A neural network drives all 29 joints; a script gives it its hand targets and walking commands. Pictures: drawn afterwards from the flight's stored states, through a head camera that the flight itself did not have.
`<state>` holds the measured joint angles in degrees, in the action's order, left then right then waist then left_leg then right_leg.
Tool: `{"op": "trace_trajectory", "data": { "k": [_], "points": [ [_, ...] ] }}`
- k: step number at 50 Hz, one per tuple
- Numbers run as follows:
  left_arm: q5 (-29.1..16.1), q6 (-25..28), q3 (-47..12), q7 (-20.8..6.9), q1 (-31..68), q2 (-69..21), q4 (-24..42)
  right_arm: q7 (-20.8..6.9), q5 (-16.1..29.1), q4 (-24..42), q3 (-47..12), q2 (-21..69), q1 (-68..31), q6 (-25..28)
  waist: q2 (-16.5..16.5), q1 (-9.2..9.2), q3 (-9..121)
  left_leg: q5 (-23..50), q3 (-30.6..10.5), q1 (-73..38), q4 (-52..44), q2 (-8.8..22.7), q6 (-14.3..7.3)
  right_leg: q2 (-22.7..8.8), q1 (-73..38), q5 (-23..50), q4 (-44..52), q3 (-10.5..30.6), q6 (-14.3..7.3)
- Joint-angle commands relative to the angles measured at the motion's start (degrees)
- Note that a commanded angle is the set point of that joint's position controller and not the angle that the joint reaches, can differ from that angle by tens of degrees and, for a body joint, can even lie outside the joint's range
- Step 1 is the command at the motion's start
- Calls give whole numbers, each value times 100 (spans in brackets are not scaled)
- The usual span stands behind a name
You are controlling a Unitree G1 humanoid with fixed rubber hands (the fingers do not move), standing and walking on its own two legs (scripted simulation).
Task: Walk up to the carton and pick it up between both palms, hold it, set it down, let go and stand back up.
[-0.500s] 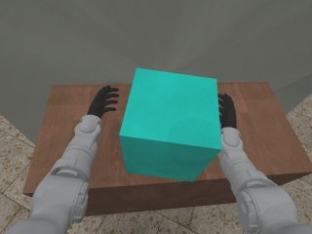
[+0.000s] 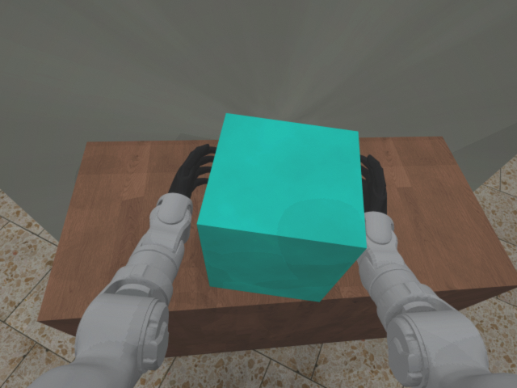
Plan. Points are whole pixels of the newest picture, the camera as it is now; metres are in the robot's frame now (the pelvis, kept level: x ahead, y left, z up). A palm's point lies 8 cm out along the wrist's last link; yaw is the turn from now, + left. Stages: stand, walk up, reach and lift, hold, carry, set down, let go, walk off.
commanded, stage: reach and lift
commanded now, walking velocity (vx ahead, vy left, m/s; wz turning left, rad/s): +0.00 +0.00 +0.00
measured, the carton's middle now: (277, 216) +0.39 -0.04 -0.01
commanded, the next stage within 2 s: none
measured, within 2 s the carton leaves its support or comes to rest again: leaves its support in 1.64 s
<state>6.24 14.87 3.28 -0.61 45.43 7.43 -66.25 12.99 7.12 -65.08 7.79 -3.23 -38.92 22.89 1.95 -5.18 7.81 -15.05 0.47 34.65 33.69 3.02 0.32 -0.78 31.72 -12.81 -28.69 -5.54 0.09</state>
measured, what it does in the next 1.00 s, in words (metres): stands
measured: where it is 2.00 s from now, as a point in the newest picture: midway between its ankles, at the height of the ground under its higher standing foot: outside the picture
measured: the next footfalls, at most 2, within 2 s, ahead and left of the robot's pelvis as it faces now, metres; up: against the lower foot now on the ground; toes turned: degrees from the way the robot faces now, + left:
none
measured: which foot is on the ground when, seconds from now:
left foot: down 0.00-1.00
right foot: down 0.00-1.00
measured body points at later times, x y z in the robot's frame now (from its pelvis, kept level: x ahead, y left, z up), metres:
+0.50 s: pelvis +0.00 +0.00 +0.00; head +0.09 +0.03 +0.44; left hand +0.44 +0.11 +0.02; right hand +0.39 -0.19 +0.03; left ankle +0.00 +0.12 -0.73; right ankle +0.00 -0.12 -0.73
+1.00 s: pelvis +0.00 +0.00 +0.00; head +0.09 +0.03 +0.44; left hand +0.44 +0.11 +0.02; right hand +0.39 -0.19 +0.03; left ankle +0.00 +0.12 -0.73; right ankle +0.00 -0.12 -0.73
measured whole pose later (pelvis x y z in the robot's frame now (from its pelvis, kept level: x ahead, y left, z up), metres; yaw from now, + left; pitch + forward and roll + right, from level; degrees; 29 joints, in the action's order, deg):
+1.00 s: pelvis +0.00 +0.00 +0.00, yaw +0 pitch +16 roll -2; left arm 16.3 22.7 17.1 -0.4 45.4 3.6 -68.4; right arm 9.5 -8.0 -65.1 25.3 1.6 -39.2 29.8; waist 2.0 -5.2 5.9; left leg -15.0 0.5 34.4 33.7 3.0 0.3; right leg -0.8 31.5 -12.8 -28.7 -5.5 0.1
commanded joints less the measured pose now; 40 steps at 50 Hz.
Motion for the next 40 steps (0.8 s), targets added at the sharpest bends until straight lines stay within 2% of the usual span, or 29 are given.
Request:
{"op": "trace_trajectory", "data": {
  "k": [1,3,5,6,8,9,10,11,12,13,15,17,18,22,23,24,25,26,27,28,29,30,31,32,34,35,36,37,40],
  "points": [
    [211,507,627,-110,2834,-606,366,-151,-1043,93,383,1227,-2161,476,-693,-176,3298,2527,189,-1716,-61,-388,212,277,-1380,3002,63,244,148],
    [462,582,744,-206,2825,-1031,291,-286,-1242,-84,476,1772,-2148,519,-723,-183,3065,2555,170,-1771,-59,-362,190,220,-1385,3067,88,260,163],
    [826,621,842,-402,2862,-1712,51,-480,-1659,-95,566,2407,-2269,547,-719,-176,2958,2577,189,-1877,-192,-348,212,214,-1510,2964,240,208,113],
    [1011,654,861,-493,2819,-2008,-10,-539,-1948,-141,680,2841,-2090,568,-680,-252,2829,2481,194,-1908,-246,-369,195,188,-1709,3081,257,251,128],
    [1363,732,907,-790,2827,-2853,-269,-839,-2346,-25,527,3944,-2306,616,-538,-122,2675,2298,278,-1798,-336,-428,163,101,-1937,3170,266,293,142],
    [1411,792,879,-832,2895,-2969,-414,-855,-2552,-145,595,4039,-2236,621,-559,-238,2550,2147,224,-1714,-401,-450,159,60,-2088,3333,259,263,132],
    [1444,851,802,-829,2872,-3146,-321,-923,-2640,-21,575,4161,-2401,674,-610,-179,2717,2205,260,-1723,-408,-416,178,77,-2028,3396,169,212,133],
    [1440,902,842,-831,2768,-3110,-519,-957,-2724,-83,637,4258,-2463,703,-559,-136,2675,2161,294,-1610,-340,-436,137,30,-2033,3404,133,247,154],
    [1449,971,794,-787,2806,-3123,-432,-975,-2781,-137,649,4166,-2412,716,-584,-192,2733,2159,263,-1636,-393,-411,181,54,-2089,3328,155,150,125],
    [1463,967,775,-786,2763,-3207,-631,-978,-2917,-111,661,4222,-2487,744,-577,-125,2637,2182,282,-1612,-385,-429,170,57,-2106,3386,175,147,118],
    [1536,964,844,-766,2675,-3176,-637,-998,-2968,-332,780,4170,-2306,723,-700,-246,2385,2221,264,-1691,-428,-422,193,55,-2114,3381,259,142,101],
    [1635,923,997,-812,2550,-3160,-786,-986,-2985,-352,684,4324,-2250,688,-524,-91,2345,2049,313,-1467,-454,-420,115,6,-2182,3461,221,228,147],
    [1521,965,753,-767,2602,-3182,-650,-977,-2970,-327,692,4249,-2308,718,-642,-262,2454,2125,298,-1532,-456,-417,153,51,-2106,3444,212,143,114],
    [1520,992,804,-756,2696,-3094,-781,-1007,-2946,-421,619,4274,-2339,708,-597,-137,2468,1968,298,-1512,-420,-401,112,40,-2002,3171,203,199,100],
    [1536,961,801,-738,2636,-3106,-770,-985,-2947,-525,697,4215,-2280,670,-677,-185,2370,1929,271,-1497,-473,-355,147,43,-1945,3133,237,174,89],
    [1493,1010,725,-740,2747,-3121,-678,-973,-2976,-411,629,4287,-2328,696,-577,-224,2501,1993,260,-1526,-451,-379,107,63,-1926,3192,234,191,90],
    [1469,1030,699,-720,2657,-3205,-694,-966,-2905,-431,604,4205,-2297,741,-683,-296,2467,2077,228,-1548,-405,-385,159,41,-1955,3410,221,178,54],
    [1483,1023,755,-730,2609,-3126,-752,-964,-3001,-432,613,4270,-2261,704,-620,-208,2536,2052,285,-1538,-379,-390,164,19,-1982,3423,180,191,113],
    [1527,1042,714,-711,2671,-3133,-669,-959,-2969,-462,644,4257,-2286,708,-626,-246,2497,2053,286,-1500,-436,-377,160,52,-1977,3299,202,201,132],
    [1500,1052,714,-704,2602,-3167,-665,-978,-2873,-440,586,4262,-2216,738,-710,-200,2559,2198,223,-1573,-400,-351,146,61,-1928,3321,230,172,70],
    [1458,1037,598,-703,2683,-3272,-653,-975,-2870,-381,600,4261,-2227,732,-796,-286,2630,2225,219,-1599,-320,-350,191,74,-1843,3403,172,175,59],
    [1530,1017,739,-705,2699,-3174,-690,-970,-2881,-430,610,4245,-2366,712,-702,-174,2518,2109,246,-1591,-346,-346,173,46,-1841,3310,222,243,79],
    [1586,978,839,-713,2655,-3117,-818,-959,-2876,-469,614,4271,-2298,683,-633,-165,2388,1867,257,-1449,-423,-360,120,37,-1825,3072,253,188,73],
    [1544,980,773,-696,2588,-3235,-794,-954,-2892,-457,599,4261,-2226,683,-663,-239,2448,1952,247,-1537,-433,-387,164,41,-1995,3247,255,203,73],
    [1472,988,683,-695,2601,-3247,-657,-935,-2833,-436,592,4297,-2263,702,-642,-237,2516,2133,206,-1562,-391,-359,176,59,-1974,3382,216,191,74],
    [1511,979,751,-698,2643,-3212,-781,-933,-2847,-390,567,4294,-2301,678,-660,-214,2393,2114,251,-1517,-376,-362,173,67,-1878,3278,229,166,102],
    [1483,1004,688,-700,2658,-3238,-684,-923,-2855,-472,644,4331,-2182,666,-680,-295,2411,2047,218,-1508,-427,-359,167,71,-1821,3161,261,173,71],
    [1511,981,695,-696,2645,-3225,-731,-927,-2843,-508,644,4332,-2147,671,-762,-300,2353,1959,230,-1492,-390,-345,180,48,-1732,3061,244,195,58],
    [1526,991,735,-709,2659,-3269,-793,-905,-2864,-430,582,4382,-2272,694,-620,-254,2463,1865,232,-1358,-372,-380,140,34,-1880,3186,173,228,103]
  ]
}}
